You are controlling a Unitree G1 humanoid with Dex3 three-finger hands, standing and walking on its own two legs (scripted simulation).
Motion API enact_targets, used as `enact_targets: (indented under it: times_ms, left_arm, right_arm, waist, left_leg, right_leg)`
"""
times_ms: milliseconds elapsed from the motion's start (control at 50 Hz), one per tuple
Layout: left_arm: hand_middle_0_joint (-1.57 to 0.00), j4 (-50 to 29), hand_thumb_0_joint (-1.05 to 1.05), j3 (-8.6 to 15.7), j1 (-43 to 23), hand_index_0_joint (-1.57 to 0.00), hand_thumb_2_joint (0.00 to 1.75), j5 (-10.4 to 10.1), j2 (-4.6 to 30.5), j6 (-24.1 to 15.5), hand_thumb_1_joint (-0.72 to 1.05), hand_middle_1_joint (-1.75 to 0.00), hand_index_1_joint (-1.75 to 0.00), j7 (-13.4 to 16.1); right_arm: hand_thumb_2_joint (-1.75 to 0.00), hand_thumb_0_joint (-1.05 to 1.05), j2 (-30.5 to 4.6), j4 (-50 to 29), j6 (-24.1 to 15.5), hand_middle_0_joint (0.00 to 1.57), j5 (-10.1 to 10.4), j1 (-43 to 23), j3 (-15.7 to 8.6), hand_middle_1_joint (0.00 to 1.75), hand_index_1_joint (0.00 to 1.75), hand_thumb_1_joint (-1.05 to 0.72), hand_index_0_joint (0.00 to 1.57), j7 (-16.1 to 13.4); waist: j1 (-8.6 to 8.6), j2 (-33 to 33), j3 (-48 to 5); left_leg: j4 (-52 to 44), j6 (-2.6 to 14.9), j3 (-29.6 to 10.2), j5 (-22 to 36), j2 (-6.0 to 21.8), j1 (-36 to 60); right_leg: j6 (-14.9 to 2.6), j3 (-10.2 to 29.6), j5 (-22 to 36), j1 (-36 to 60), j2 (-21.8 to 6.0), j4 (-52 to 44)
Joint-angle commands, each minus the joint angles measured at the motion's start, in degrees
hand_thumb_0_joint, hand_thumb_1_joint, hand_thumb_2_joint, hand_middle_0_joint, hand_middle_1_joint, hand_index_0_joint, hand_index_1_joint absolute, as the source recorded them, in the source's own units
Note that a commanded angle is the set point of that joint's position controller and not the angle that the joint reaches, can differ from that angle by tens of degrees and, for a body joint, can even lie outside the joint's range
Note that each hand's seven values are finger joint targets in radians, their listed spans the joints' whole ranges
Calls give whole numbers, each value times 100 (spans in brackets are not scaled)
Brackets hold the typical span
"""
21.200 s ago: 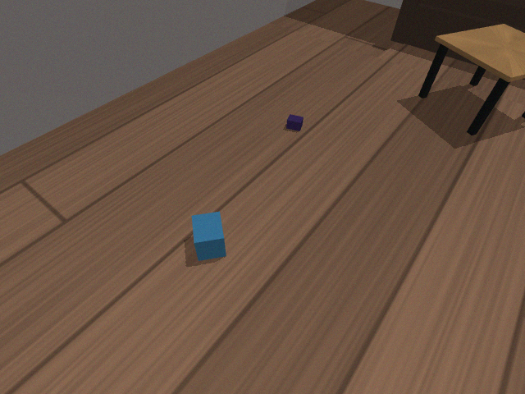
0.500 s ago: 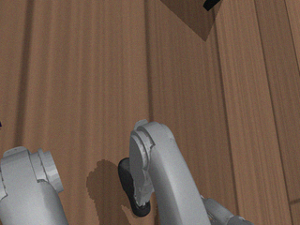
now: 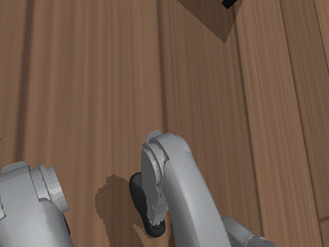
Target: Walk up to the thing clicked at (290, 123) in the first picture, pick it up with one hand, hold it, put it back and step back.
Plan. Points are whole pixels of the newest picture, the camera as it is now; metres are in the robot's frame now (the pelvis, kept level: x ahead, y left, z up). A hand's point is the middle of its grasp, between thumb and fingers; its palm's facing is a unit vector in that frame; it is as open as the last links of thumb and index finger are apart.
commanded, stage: close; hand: left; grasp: from above
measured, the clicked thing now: out of the picture +0.41 +0.31 -0.27
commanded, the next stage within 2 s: settle in 0.04 s
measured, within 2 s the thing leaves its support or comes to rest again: leaves its support in 0.46 s
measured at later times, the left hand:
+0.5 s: hand out of the picture +0.40 +0.32 -0.24, palm faces -0.39 -0.16 -0.91, open 9.9 cm
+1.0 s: hand out of the picture +0.39 +0.33 -0.14, palm faces -0.45 -0.13 -0.89, open 9.9 cm
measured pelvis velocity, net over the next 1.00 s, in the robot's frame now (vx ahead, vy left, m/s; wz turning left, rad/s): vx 0.00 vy -0.01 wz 0.09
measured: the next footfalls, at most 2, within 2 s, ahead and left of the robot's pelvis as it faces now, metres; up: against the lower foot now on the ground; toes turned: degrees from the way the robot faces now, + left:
none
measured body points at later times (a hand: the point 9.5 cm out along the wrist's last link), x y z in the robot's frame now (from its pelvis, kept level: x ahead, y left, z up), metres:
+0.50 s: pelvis +0.00 +0.00 +0.00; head +0.24 +0.13 +0.36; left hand +0.41 +0.33 -0.19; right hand +0.08 -0.24 -0.07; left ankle +0.07 +0.14 -0.27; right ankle +0.11 -0.12 -0.27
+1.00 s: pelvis +0.00 -0.01 +0.02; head +0.21 +0.07 +0.41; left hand +0.40 +0.33 -0.09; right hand +0.11 -0.26 -0.09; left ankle +0.07 +0.14 -0.27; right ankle +0.11 -0.12 -0.27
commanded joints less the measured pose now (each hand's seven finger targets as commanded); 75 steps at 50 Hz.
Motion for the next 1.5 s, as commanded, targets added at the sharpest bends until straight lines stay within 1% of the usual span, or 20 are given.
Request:
enact_targets:
  times_ms: [0, 320, 420, 500, 540, 560, 600, 680, 720, 820, 840, 860, 880, 940, 980, 1100, 1140, 1200, 1320, 1480]
  left_arm:
    - [-83, -446, 0, 143, -1169, -85, 56, -56, 833, -21, 47, -56, -55, 202]
    - [-92, -682, 0, 191, -1198, -93, 73, -78, 908, 45, 53, -68, -67, 35]
    - [-95, -1593, 0, 561, -1169, -96, 74, -44, 1064, 41, 57, -72, -70, 108]
    - [-96, -1634, 0, 515, -983, -98, 74, 45, 853, 182, 61, -72, -70, -17]
    - [-98, -2303, 0, 729, -957, -99, 75, 5, 928, 255, 63, -72, -71, -61]
    - [-99, -2322, 0, 754, -932, -101, 76, -59, 849, 309, 65, -73, -71, -90]
    - [-100, -2372, 0, 431, -764, -102, 73, -156, 293, 436, 65, -71, -69, -224]
    - [-96, -2446, 0, 439, -739, -97, 71, -203, 265, 638, 59, -69, -67, -579]
    - [-96, -2276, 0, 216, -749, -98, 68, -284, -15, 723, 60, -70, -68, -812]
    - [-94, -2476, 0, 104, -991, -96, 68, -382, -60, 624, 55, -69, -68, -1319]
    - [-95, -2584, 0, 246, -1112, -96, 70, -393, 109, 577, 55, -69, -68, -1394]
    - [-94, -2663, 0, 108, -1080, -95, 69, -373, -55, 538, 54, -68, -67, -1496]
    - [-93, -2759, 0, 321, -1115, -93, 72, -355, 242, 477, 52, -70, -69, -1531]
    - [-92, -2857, 0, 159, -1065, -94, 73, -306, -30, 340, 53, -74, -72, -1665]
    - [-93, -3207, 0, 463, -1069, -93, 73, -244, 350, 255, 53, -72, -71, -1643]
    - [-95, -3788, 0, 489, -1009, -96, 76, -82, 316, 258, 57, -71, -70, -1567]
    - [-102, -3779, 0, 427, -1127, -103, 71, -79, 219, 318, 64, -70, -68, -1566]
    - [-100, -3770, 0, 467, -1165, -101, 70, -136, 283, 449, 63, -63, -62, -1628]
    - [-99, -3716, 0, 187, -707, -100, 71, -469, -45, 652, 61, -63, -62, -2205]
    - [-100, -5049, 0, 248, -337, -100, 75, -610, 2, 553, 61, -64, -64, -2677]
  right_arm:
    - [-90, 0, -1791, -1, -14, 20, 70, 949, -513, 30, 30, -89, 20, -64]
    - [-90, 0, -1714, 14, 17, 20, 86, 951, -537, 30, 30, -91, 20, -103]
    - [-91, 0, -1699, 97, 90, 20, 131, 1084, -746, 30, 30, -92, 20, -102]
    - [-90, 0, -1652, 18, 158, 20, 244, 1011, -947, 30, 30, -91, 20, -53]
    - [-90, 0, -1587, 27, 231, 20, 360, 1137, -1108, 30, 30, -91, 20, -44]
    - [-90, 0, -1575, 116, 260, 20, 383, 1227, -1174, 30, 30, -91, 20, -24]
    - [-91, 0, -1480, 31, 322, 20, 499, 1136, -1243, 30, 30, -92, 20, -2]
    - [-90, 0, -1452, 22, 527, 20, 666, 1286, -1432, 30, 30, -91, 20, -80]
    - [-91, 0, -1362, 18, 607, 20, 721, 1305, -1466, 30, 30, -92, 20, -112]
    - [-91, 0, -1255, -72, 820, 20, 846, 1339, -1539, 30, 30, -92, 20, -319]
    - [-91, 0, -1284, -90, 863, 20, 840, 1419, -1552, 30, 30, -92, 20, -362]
    - [-91, 0, -1256, -111, 903, 20, 859, 1388, -1556, 30, 30, -92, 20, -417]
    - [-91, 0, -1250, -77, 961, 20, 871, 1461, -1578, 30, 30, -92, 20, -461]
    - [-91, 0, -1158, -167, 1066, 20, 891, 1434, -1586, 30, 30, -91, 20, -590]
    - [-91, 0, -1197, -178, 1145, 20, 904, 1458, -1629, 30, 30, -92, 20, -688]
    - [-90, 0, -1078, -258, 1385, 20, 959, 1491, -1747, 30, 30, -91, 20, -897]
    - [-91, 0, -1065, -243, 1434, 20, 961, 1551, -1784, 30, 30, -94, 20, -954]
    - [-90, 0, -1046, -225, 1509, 20, 993, 1592, -1828, 30, 30, -92, 20, -1029]
    - [-90, 0, -975, -268, 1615, 20, 1144, 1604, -1922, 30, 30, -92, 20, -1121]
    - [-90, 0, -899, -604, 1805, 20, 1362, 1566, -2038, 30, 30, -91, 20, -1305]
  waist:
    - [-332, 2519, -3346]
    - [-269, 2718, -3319]
    - [36, 3404, -4257]
    - [4, 3300, -4003]
    - [280, 3528, -4514]
    - [259, 3429, -4545]
    - [304, 3372, -4569]
    - [435, 2963, -4709]
    - [397, 2577, -4440]
    - [455, 1995, -4330]
    - [389, 1811, -4254]
    - [479, 1841, -4301]
    - [488, 1827, -4397]
    - [508, 1702, -4455]
    - [687, 1966, -4770]
    - [793, 2390, -5275]
    - [710, 2360, -5261]
    - [798, 2365, -5354]
    - [940, 2117, -5214]
    - [1122, 1869, -5519]
  left_leg:
    - [-1434, 180, 792, 864, 101, 2600]
    - [-1451, 172, 816, 722, 95, 2605]
    - [-1598, 102, 841, 1148, 86, 3098]
    - [-1561, 142, 936, 1000, 64, 2814]
    - [-1616, 144, 1008, 1276, 49, 3018]
    - [-1605, 154, 1003, 1286, 44, 3006]
    - [-1772, 158, 1048, 1222, 29, 3045]
    - [-1861, 249, 1094, 1055, 5, 2749]
    - [-1845, 312, 1127, 897, -15, 2472]
    - [-1937, 373, 1165, 551, -83, 2109]
    - [-1921, 392, 1178, 510, -104, 2010]
    - [-1969, 380, 1222, 514, -139, 2145]
    - [-1956, 373, 1216, 594, -117, 2156]
    - [-1991, 362, 1296, 660, -163, 2240]
    - [-2043, 322, 1325, 793, -171, 2554]
    - [-2282, 300, 1449, 1035, -160, 3062]
    - [-2321, 308, 1475, 1076, -148, 3141]
    - [-2440, 336, 1501, 1037, -167, 3152]
    - [-2879, 358, 1511, 738, -215, 3296]
    - [-3331, 393, 1531, 834, -233, 3746]
  right_leg:
    - [-404, -649, 1341, 1731, 228, -1355]
    - [-416, -618, 1185, 1607, 177, -1286]
    - [-477, -621, 1526, 1729, 175, -1189]
    - [-497, -549, 1435, 1447, 163, -1159]
    - [-519, -454, 1615, 1511, 148, -1189]
    - [-513, -472, 1632, 1423, 129, -1193]
    - [-538, -421, 1562, 1330, 129, -1272]
    - [-548, -221, 1319, 1376, 135, -1439]
    - [-533, -118, 1137, 1313, 125, -1553]
    - [-539, 73, 592, 1491, 93, -1803]
    - [-519, 96, 518, 1579, 74, -1853]
    - [-525, 89, 525, 1521, 40, -1904]
    - [-523, 124, 571, 1655, 53, -1876]
    - [-529, 193, 590, 1767, 19, -1995]
    - [-573, 178, 675, 1761, -12, -1965]
    - [-570, 240, 1086, 1825, -76, -2018]
    - [-559, 235, 1197, 1813, -99, -2078]
    - [-567, 271, 1125, 1809, -121, -2191]
    - [-588, 245, 841, 1940, -138, -2453]
    - [-557, 392, 894, 2507, -169, -2957]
